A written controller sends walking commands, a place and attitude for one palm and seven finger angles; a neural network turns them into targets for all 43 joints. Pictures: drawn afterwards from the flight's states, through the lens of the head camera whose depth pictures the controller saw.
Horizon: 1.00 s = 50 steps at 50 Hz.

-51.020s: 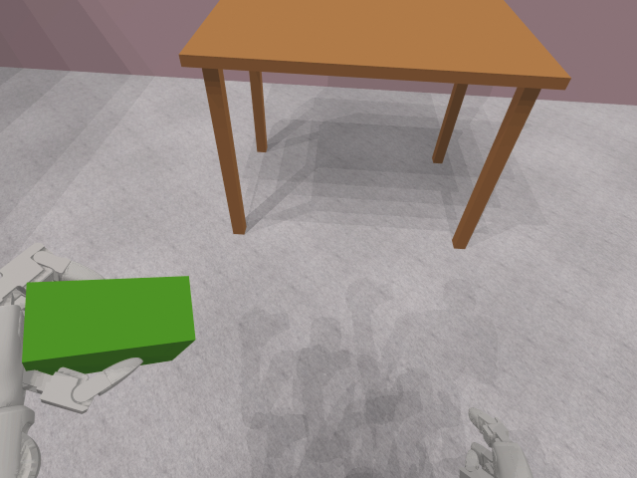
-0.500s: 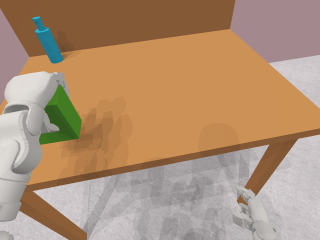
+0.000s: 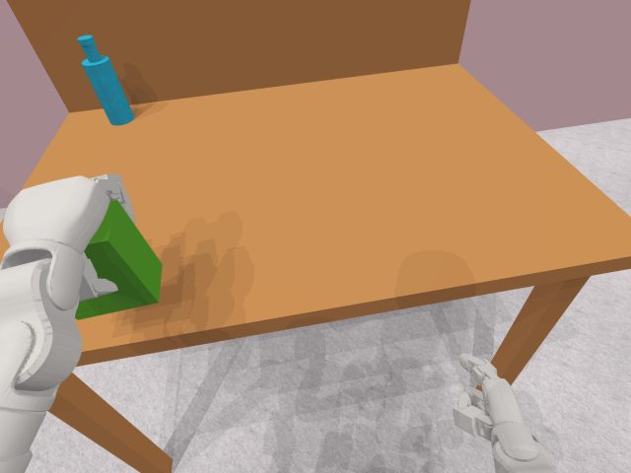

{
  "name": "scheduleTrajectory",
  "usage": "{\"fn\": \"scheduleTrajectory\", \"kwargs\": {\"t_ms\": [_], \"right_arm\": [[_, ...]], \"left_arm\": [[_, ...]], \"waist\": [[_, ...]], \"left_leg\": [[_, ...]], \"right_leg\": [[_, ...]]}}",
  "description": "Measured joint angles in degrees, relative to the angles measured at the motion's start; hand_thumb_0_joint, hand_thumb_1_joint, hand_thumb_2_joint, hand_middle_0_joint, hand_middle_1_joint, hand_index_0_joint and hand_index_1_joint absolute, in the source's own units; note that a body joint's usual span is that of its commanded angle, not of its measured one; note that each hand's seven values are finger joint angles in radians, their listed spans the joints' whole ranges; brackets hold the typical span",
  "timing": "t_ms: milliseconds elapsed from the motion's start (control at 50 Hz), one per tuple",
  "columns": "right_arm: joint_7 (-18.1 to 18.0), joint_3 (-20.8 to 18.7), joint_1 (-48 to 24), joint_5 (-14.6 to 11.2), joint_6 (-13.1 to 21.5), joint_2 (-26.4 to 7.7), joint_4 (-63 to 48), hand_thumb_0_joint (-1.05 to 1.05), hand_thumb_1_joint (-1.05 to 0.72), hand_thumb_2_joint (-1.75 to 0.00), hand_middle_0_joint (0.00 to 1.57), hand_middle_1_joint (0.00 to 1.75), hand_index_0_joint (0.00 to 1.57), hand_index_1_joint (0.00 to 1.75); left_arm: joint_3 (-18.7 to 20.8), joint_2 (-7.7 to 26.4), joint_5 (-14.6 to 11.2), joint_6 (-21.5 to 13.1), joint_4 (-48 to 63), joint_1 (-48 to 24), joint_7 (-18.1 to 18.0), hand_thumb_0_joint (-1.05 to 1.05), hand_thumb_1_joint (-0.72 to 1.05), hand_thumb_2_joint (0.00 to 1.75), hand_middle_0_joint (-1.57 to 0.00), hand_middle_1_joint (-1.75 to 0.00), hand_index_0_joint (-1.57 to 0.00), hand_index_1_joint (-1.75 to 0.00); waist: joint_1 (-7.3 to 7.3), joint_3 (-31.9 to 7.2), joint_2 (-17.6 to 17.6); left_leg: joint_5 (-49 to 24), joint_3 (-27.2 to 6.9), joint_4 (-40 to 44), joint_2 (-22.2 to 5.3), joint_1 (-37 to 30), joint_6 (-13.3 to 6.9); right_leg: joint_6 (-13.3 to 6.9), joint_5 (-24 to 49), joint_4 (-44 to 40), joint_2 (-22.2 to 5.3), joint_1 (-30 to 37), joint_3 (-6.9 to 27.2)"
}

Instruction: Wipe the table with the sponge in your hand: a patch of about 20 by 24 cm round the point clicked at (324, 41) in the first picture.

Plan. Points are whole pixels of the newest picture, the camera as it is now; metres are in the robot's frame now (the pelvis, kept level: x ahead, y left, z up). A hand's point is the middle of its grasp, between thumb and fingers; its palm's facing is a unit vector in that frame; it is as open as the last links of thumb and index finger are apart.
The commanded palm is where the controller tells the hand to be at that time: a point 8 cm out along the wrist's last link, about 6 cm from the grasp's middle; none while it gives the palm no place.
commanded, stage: bring the sponge back beside the body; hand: left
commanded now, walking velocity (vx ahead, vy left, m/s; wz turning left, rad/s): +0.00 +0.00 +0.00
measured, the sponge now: (105, 273) +0.26 +0.32 +0.13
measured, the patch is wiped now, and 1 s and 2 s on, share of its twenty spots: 1.00 1.00 1.00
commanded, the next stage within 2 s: step back with the hand held close in 1.08 s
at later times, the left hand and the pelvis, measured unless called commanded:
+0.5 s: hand (104, 283) +0.22 +0.27 +0.17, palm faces +0.16 -0.10 -0.98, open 10.1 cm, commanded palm +0.17 +0.28 +0.25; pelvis -0.01 -0.01 +0.00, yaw -1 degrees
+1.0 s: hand (90, 302) +0.19 +0.27 +0.18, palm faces +0.26 -0.11 -0.96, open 10.1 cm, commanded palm +0.14 +0.27 +0.24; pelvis -0.02 -0.01 +0.00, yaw -2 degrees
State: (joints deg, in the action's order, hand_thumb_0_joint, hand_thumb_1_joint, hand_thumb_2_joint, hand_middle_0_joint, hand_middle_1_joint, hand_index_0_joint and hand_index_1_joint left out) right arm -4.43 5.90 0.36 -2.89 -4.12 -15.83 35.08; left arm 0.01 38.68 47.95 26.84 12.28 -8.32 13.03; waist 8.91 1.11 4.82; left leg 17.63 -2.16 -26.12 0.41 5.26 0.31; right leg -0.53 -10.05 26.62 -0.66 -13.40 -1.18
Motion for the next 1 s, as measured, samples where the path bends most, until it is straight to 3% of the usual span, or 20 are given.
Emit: {"fn": "scheduleTrajectory", "kwargs": {"t_ms": [180, 400, 600, 800, 1000], "right_arm": [[0.3, 0.2, -0.1, 0.6, 0.5, 0.8, -0.7, 0.02, -0.9, -0.9, 0.2, 0.3, 0.2, 0.3], [0.8, 0.4, -0.1, 0.2, -0.3, 0.4, -0.8, 0.02, -0.9, -0.9, 0.2, 0.3, 0.2, 0.3], [0.5, -0.3, 0.6, 0.7, 0.5, 0.3, -0.8, 0.02, -0.9, -0.9, 0.2, 0.3, 0.2, 0.3], [0.9, -0.2, 0.2, 0.5, 0.7, 0.8, -1.6, 0.02, -0.9, -0.9, 0.2, 0.3, 0.2, 0.3], [0.5, 0.1, 0.3, 0.6, 0.9, 0.9, -1.2, 0.02, -0.9, -0.9, 0.2, 0.3, 0.2, 0.3]], "left_arm": [[0.0, -0.6, -0.3, -2.0, 6.2, 4.6, -0.8, -0.01, -0.51, 1.06, -0.72, -1.32, -0.74, -1.33], [2.0, -1.4, -1.9, 1.2, 9.0, 9.5, -2.5, -0.01, -0.51, 1.06, -0.72, -1.32, -0.74, -1.33], [1.5, -2.2, -2.2, -0.3, 15.7, 16.0, -4.4, -0.01, -0.51, 1.06, -0.72, -1.32, -0.74, -1.33], [2.8, -3.7, -3.6, 1.2, 18.7, 19.0, -6.4, -0.01, -0.51, 1.06, -0.72, -1.32, -0.74, -1.33], [2.1, -3.4, -2.9, 1.4, 16.6, 17.2, -7.3, -0.01, -0.51, 1.06, -0.72, -1.32, -0.74, -1.33]], "waist": [[-0.07, -0.5, 0.2], [0.08, -0.1, 0.6], [0.53, -0.3, 0.8], [0.43, -0.4, 0.8], [0.66, 0.1, 0.4]], "left_leg": [[0.4, 0.4, -0.4, -0.4, -0.8, 0.3], [0.4, 0.7, -0.9, -0.8, -0.5, 0.8], [1.0, 0.8, -1.9, -1.1, -1.3, 1.0], [0.8, 1.1, -2.0, -1.3, -1.8, 1.1], [0.4, 1.0, -2.1, -1.3, -1.9, 1.2]], "right_leg": [[-0.3, -0.4, 0.8, 0.4, 0.4, 0.3], [-0.7, -0.3, 1.5, 0.9, -0.1, 0.6], [-0.9, -0.9, 2.5, 1.2, 0.5, 0.7], [-1.0, -0.4, 2.4, 1.5, 1.0, 0.9], [-1.1, 0.1, 2.2, 1.5, 1.3, 0.9]]}}
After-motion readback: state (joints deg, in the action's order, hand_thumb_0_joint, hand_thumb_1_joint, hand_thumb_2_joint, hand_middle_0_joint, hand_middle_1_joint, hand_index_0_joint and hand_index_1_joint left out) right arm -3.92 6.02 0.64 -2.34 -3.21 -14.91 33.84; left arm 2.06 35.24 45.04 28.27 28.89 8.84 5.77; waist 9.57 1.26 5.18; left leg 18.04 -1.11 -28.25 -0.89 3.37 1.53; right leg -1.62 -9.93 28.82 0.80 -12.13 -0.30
